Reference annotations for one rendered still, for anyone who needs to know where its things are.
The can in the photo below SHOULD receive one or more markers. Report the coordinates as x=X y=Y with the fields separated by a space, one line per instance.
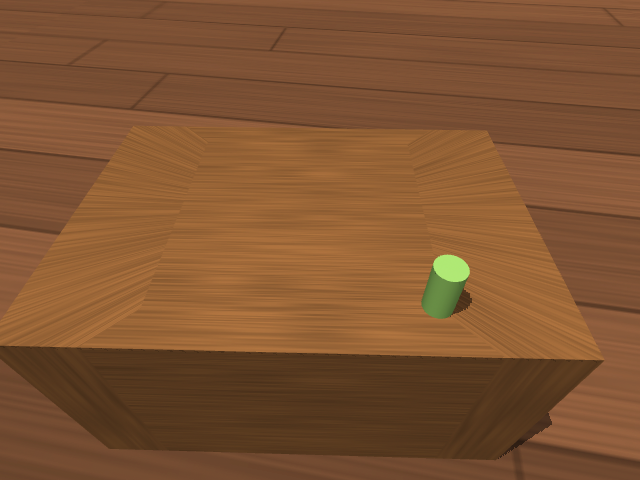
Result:
x=447 y=279

